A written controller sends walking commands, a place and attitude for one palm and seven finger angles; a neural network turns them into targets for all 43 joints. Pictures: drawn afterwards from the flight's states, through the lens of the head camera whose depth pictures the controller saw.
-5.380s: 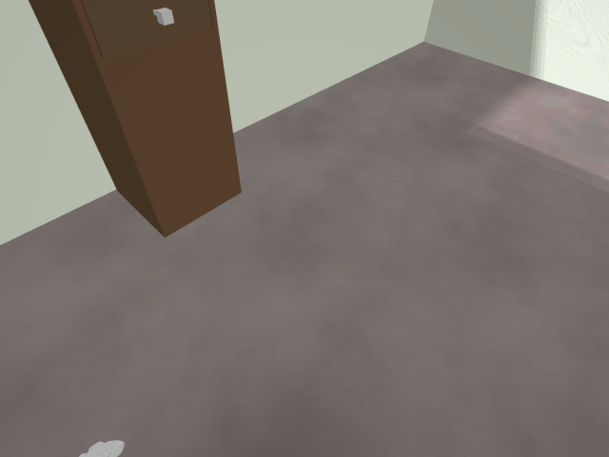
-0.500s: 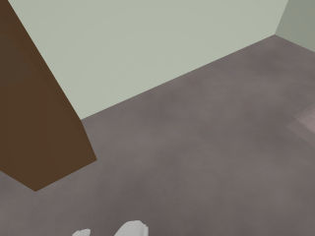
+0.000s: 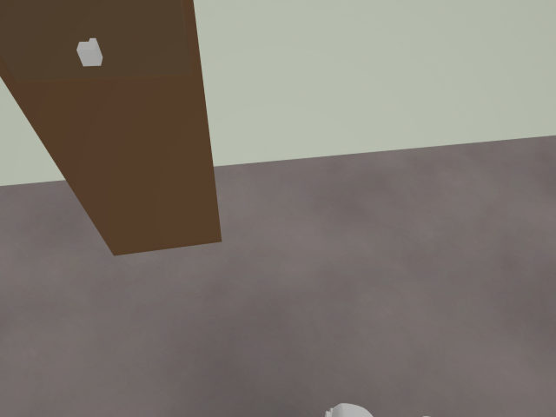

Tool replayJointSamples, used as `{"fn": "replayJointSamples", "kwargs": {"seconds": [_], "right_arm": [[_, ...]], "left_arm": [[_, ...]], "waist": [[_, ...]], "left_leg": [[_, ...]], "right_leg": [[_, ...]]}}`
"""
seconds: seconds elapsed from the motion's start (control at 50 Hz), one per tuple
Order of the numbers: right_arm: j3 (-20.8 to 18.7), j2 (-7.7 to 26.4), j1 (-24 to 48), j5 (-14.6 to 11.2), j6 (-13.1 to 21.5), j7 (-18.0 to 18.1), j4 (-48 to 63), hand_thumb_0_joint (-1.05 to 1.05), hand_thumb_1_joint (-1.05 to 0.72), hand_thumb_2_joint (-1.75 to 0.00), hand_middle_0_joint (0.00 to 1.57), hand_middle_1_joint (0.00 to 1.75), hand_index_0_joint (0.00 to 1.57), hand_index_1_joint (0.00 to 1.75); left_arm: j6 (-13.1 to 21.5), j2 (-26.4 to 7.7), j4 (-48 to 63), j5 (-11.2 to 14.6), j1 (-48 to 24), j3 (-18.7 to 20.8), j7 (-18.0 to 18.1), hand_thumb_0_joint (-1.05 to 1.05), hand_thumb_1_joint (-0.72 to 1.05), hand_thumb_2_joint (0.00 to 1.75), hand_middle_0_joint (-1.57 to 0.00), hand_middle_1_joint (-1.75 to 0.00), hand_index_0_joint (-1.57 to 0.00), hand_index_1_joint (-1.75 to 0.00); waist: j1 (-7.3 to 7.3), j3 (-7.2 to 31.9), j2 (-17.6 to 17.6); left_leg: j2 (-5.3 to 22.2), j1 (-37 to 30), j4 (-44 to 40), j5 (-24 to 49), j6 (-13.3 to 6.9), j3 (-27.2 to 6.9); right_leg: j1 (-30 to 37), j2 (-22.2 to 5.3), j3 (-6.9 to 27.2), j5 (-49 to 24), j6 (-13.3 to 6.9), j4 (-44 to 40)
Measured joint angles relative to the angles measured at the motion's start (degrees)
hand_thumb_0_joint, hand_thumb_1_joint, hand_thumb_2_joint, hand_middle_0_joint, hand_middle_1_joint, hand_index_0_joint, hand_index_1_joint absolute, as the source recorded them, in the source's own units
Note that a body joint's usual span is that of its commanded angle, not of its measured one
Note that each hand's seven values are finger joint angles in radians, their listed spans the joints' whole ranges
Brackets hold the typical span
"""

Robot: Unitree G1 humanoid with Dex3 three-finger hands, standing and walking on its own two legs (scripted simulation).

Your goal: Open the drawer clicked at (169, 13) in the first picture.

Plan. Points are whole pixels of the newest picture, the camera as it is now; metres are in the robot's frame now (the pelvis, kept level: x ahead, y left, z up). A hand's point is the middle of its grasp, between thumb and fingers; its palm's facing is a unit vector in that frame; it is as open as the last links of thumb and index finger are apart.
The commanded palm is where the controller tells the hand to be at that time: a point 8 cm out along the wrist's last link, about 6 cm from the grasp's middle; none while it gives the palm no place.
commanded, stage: turn to face it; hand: left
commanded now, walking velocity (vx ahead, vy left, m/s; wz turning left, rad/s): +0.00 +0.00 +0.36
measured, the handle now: (91, 49) +0.76 +0.46 +0.10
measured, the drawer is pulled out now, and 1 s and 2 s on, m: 0.00 0.00 0.00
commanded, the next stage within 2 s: take the last steps up to it in 0.30 s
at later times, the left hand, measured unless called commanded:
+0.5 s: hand out of the picture +0.01 +0.14 -0.15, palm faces +0.23 -0.94 -0.27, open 7.4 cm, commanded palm none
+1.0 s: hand out of the picture -0.06 +0.24 -0.18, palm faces +0.33 -0.93 -0.16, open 7.4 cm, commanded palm none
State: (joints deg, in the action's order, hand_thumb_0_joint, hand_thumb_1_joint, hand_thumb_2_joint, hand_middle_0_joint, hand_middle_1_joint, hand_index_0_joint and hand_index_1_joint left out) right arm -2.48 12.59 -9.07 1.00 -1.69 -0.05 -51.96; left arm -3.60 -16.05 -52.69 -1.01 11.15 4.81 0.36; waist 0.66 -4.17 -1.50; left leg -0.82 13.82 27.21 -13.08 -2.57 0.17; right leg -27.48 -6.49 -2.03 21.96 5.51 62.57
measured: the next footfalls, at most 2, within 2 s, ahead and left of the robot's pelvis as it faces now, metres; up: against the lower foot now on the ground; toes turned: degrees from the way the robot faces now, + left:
right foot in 0.24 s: +0.03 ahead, -0.14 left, +0.00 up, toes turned +2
left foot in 0.84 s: +0.03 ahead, +0.15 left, +0.00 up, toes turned +22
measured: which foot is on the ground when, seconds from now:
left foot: down 0.00-0.26, up 0.28-0.82, down 0.84-1.00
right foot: up 0.00-0.22, down 0.24-0.84, up 0.86-1.00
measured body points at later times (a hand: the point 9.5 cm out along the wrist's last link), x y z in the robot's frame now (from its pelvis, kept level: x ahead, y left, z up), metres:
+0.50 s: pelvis -0.01 -0.06 +0.00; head +0.01 -0.09 +0.45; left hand +0.00 +0.19 -0.13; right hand +0.07 -0.30 -0.17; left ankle -0.08 +0.10 -0.65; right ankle -0.01 -0.14 -0.74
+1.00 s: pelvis +0.04 +0.08 +0.00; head +0.04 +0.11 +0.45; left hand -0.08 +0.29 -0.17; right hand +0.18 -0.12 -0.13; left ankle -0.01 +0.13 -0.74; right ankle +0.05 -0.07 -0.66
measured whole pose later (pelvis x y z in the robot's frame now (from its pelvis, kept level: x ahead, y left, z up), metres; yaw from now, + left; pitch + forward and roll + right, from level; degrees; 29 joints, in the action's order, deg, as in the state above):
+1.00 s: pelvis +0.04 +0.08 +0.00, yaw +14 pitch -1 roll -2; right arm -2.6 8.8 -11.7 0.3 3.1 1.2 -56.8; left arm -0.8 -11.2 -65.1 -1.9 22.2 3.2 -0.3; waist 2.4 -1.1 -1.8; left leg -0.1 6.6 24.0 -16.9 -4.2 8.6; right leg -24.8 -6.8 -4.8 19.6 1.1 62.8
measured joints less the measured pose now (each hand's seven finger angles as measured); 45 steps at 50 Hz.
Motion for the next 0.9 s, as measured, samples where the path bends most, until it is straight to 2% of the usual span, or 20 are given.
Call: {"fn": "replayJointSamples", "kwargs": {"seconds": [0.08,0.18,0.24,0.26,0.3,0.34,0.38,0.44,0.5,0.6,0.68,0.78,0.82,0.84,0.86,0.9], "right_arm": [[0.03,-0.45,-0.96,0.14,-0.28,-0.09,-0.38,0.00,-0.90,-0.90,0.20,0.30,0.20,0.30],[-0.30,-0.43,-2.06,0.46,-0.83,-0.12,-1.01,0.00,-0.90,-0.90,0.20,0.30,0.21,0.30],[-0.65,-0.06,-2.93,0.20,-1.22,-0.17,-1.57,0.00,-0.90,-0.90,0.20,0.30,0.21,0.30],[-0.90,0.37,-3.09,-0.07,-1.33,-0.20,-1.89,0.00,-0.90,-0.90,0.20,0.30,0.21,0.30],[-1.58,1.00,-3.41,-0.18,-2.00,-0.07,-2.54,0.00,-0.90,-0.90,0.20,0.30,0.20,0.30],[-2.04,1.36,-3.90,0.07,-2.74,-0.19,-3.25,0.00,-0.90,-0.90,0.20,0.30,0.20,0.30],[-2.32,1.64,-4.10,0.22,-3.02,-0.44,-3.98,0.00,-0.90,-0.90,0.20,0.30,0.20,0.30],[-2.44,1.80,-4.35,0.23,-2.87,-0.55,-4.86,0.00,-0.91,-0.90,0.20,0.30,0.20,0.30],[-2.39,1.86,-4.72,0.48,-2.87,-0.71,-5.85,0.00,-0.91,-0.90,0.20,0.30,0.20,0.30],[-2.11,1.92,-4.26,0.81,-2.83,-1.31,-7.23,0.00,-0.91,-0.90,0.20,0.30,0.20,0.30],[-1.69,1.69,-2.20,0.66,-2.34,-1.68,-7.08,0.00,-0.91,-0.90,0.20,0.30,0.20,0.30],[-0.80,0.49,1.37,0.20,-0.78,-2.01,-5.39,0.01,-0.91,-0.90,0.19,0.30,0.20,0.30],[-0.31,-0.19,2.22,0.06,0.44,-1.99,-4.57,0.00,-0.91,-0.90,0.19,0.30,0.20,0.30],[-0.06,-0.43,2.45,-0.02,1.28,-1.86,-4.17,0.00,-0.91,-0.90,0.19,0.30,0.20,0.30],[0.02,-1.10,2.78,0.07,2.12,-1.58,-4.06,0.00,-0.91,-0.90,0.20,0.30,0.20,0.30],[0.53,-2.32,2.26,0.19,3.20,-1.05,-3.76,0.00,-0.91,-0.90,0.20,0.30,0.20,0.30]], "left_arm": [[0.13,0.64,0.58,0.10,-1.19,-0.30,0.21,0.00,0.91,0.90,-0.20,-0.30,-0.19,-0.29],[0.50,2.37,1.22,0.39,-2.39,-1.08,0.44,0.00,0.91,0.90,-0.20,-0.30,-0.19,-0.29],[1.67,3.48,1.87,0.62,-2.08,-1.77,0.48,0.00,0.91,0.90,-0.20,-0.30,-0.19,-0.29],[2.27,4.17,1.74,0.39,-1.97,-1.97,0.62,0.00,0.91,0.90,-0.20,-0.30,-0.19,-0.29],[2.72,5.41,1.66,0.01,-1.35,-2.81,0.62,0.00,0.91,0.90,-0.20,-0.30,-0.20,-0.29],[2.73,6.34,1.46,-0.04,-0.17,-3.17,0.70,0.00,0.91,0.90,-0.21,-0.30,-0.20,-0.29],[2.65,6.95,0.91,0.04,0.89,-3.29,0.76,0.00,0.91,0.90,-0.21,-0.30,-0.20,-0.29],[3.05,7.48,-0.16,0.06,2.10,-3.39,0.77,0.00,0.91,0.90,-0.21,-0.30,-0.20,-0.30],[3.90,7.88,-1.14,-0.01,3.46,-3.28,0.74,0.00,0.91,0.90,-0.21,-0.30,-0.20,-0.30],[5.38,7.65,-3.53,-0.42,7.04,-2.83,0.47,0.00,0.92,0.90,-0.21,-0.30,-0.20,-0.30],[5.88,7.09,-6.25,-0.85,10.58,-2.56,0.25,0.00,0.91,0.90,-0.21,-0.30,-0.20,-0.30],[5.31,5.88,-9.87,-1.21,14.65,-2.16,0.04,0.00,0.91,0.90,-0.21,-0.30,-0.20,-0.29],[4.77,5.34,-11.28,-1.02,15.99,-1.94,-0.06,0.00,0.91,0.90,-0.21,-0.30,-0.20,-0.29],[4.46,5.19,-11.93,-0.88,16.63,-1.88,-0.12,0.00,0.91,0.90,-0.21,-0.30,-0.20,-0.29],[3.86,4.92,-12.70,-0.70,16.63,-1.83,-0.16,0.00,0.91,0.90,-0.21,-0.30,-0.20,-0.29],[2.47,4.83,-13.60,-0.74,15.98,-1.92,-0.03,0.00,0.91,0.90,-0.21,-0.30,-0.20,-0.29]], "waist": [[-0.68,0.55,0.67],[-1.98,0.76,2.28],[-2.06,1.26,3.10],[-1.97,1.23,4.15],[-2.10,1.17,5.47],[-2.04,1.72,5.57],[-1.92,1.95,5.43],[-1.86,1.87,4.98],[-1.27,1.91,4.54],[0.61,2.43,3.70],[2.35,2.62,2.77],[4.46,2.60,1.15],[4.80,2.83,0.64],[4.74,2.98,0.58],[4.58,2.72,-0.15],[4.29,2.68,-0.51]], "left_leg": [[-0.96,0.03,-1.32,1.29,0.20,-1.62],[-1.75,1.59,-0.30,1.65,1.22,-3.68],[-2.45,3.61,2.40,0.82,2.45,-4.59],[-2.09,4.70,4.57,-0.24,2.66,-4.98],[-2.37,7.97,14.15,-9.04,3.33,-5.22],[-2.65,11.27,25.18,-11.57,3.75,-4.48],[-1.76,13.19,33.25,-9.53,4.39,-3.62],[0.09,13.51,37.62,-6.66,5.49,-3.16],[1.86,12.40,37.17,-5.34,6.30,-2.84],[4.00,10.66,32.84,-5.02,6.51,-0.89],[4.67,9.47,26.03,-5.86,5.95,1.20],[4.32,6.37,13.61,-6.87,4.42,3.99],[3.94,3.26,6.60,-4.82,3.96,5.55],[3.71,1.55,3.55,-3.42,3.10,6.18],[3.07,1.31,4.37,-3.18,1.71,6.78],[2.62,-0.05,5.50,-5.12,-0.05,7.85]], "right_leg": [[1.90,1.03,0.78,0.75,0.11,-5.74],[6.75,3.32,0.48,2.42,-0.81,-16.55],[12.17,4.50,-0.15,-3.57,-1.58,-28.47],[12.98,5.12,-0.82,-4.55,-3.80,-30.24],[13.12,5.15,-2.20,-3.88,-6.66,-29.50],[13.98,4.38,-3.23,-3.81,-7.53,-30.53],[15.06,3.94,-3.95,-4.65,-7.59,-32.42],[16.14,3.49,-5.14,-5.72,-7.74,-34.48],[16.95,3.17,-6.52,-6.20,-7.72,-35.92],[18.37,2.28,-8.34,-6.74,-6.97,-38.23],[19.84,1.10,-9.09,-7.07,-5.59,-39.99],[21.34,-0.64,-9.08,-6.15,-3.03,-40.08],[21.45,-1.34,-8.99,-4.50,-1.77,-38.13],[20.97,-1.73,-8.79,-2.95,-1.49,-35.81],[19.66,-2.42,-7.74,0.31,-2.03,-31.37],[14.71,-1.55,-4.54,6.03,-3.47,-18.38]]}}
